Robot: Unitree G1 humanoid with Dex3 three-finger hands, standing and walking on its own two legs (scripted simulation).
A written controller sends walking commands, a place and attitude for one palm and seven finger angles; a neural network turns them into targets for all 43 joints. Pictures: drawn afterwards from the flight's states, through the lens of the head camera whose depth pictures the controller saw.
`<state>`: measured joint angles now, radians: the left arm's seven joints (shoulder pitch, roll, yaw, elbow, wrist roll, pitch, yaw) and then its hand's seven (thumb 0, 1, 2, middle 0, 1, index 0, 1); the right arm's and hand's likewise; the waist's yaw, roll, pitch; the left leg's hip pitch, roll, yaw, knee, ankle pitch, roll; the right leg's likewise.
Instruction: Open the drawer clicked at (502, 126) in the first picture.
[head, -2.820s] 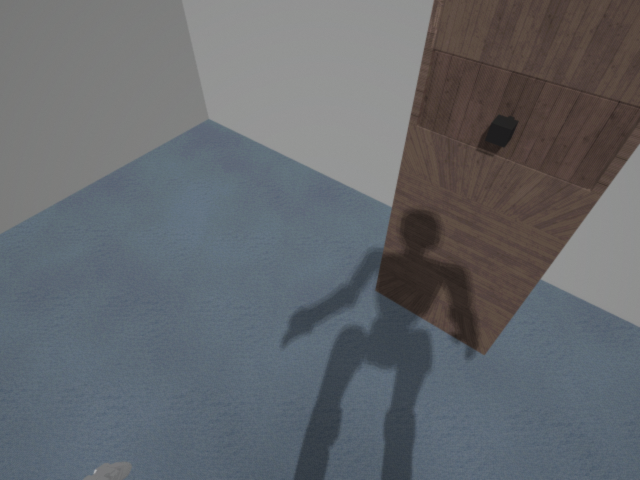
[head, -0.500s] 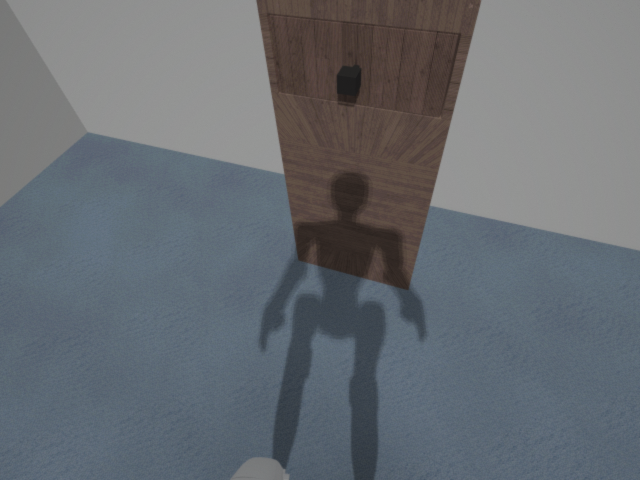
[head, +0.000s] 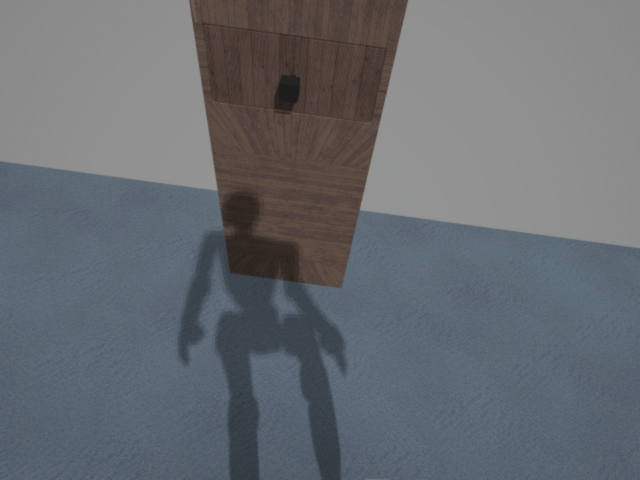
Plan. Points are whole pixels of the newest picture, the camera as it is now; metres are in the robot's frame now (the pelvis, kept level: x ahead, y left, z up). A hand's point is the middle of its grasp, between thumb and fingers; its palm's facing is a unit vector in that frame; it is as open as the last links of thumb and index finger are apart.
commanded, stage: take the last steps up to it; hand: left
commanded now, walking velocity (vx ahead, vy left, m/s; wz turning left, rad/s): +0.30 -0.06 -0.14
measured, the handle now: (290, 85) +0.88 +0.13 +0.04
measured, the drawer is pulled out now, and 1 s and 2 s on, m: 0.00 0.00 0.00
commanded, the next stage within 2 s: come to a stop and stand still in 0.94 s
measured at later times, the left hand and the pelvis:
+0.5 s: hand out of the picture +0.08 +0.15 -0.18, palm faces +0.00 -0.98 -0.20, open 7.2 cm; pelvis +0.08 -0.03 -0.01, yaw -2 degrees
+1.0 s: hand (219, 355) +0.34 +0.19 -0.17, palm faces +0.01 -0.99 -0.17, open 7.3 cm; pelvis +0.27 +0.01 +0.00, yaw -3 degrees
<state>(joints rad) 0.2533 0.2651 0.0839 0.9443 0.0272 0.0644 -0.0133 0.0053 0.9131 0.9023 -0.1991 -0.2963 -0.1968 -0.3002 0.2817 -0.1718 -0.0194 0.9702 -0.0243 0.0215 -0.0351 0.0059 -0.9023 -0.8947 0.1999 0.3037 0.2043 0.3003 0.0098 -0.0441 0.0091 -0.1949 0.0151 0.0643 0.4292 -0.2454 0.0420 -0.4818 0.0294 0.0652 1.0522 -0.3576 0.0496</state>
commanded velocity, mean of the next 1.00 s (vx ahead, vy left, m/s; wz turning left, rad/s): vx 0.27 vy -0.03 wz -0.01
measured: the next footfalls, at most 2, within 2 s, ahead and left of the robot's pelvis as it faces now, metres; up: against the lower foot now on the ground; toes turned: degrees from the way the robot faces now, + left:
right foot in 0.26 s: +0.01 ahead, -0.15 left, +0.00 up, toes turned -7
left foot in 0.64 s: +0.29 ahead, +0.10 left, +0.00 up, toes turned +7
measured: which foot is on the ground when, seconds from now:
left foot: down 0.00-0.26, up 0.28-0.62, down 0.64-1.00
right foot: up 0.00-0.24, down 0.26-0.66, up 0.68-1.00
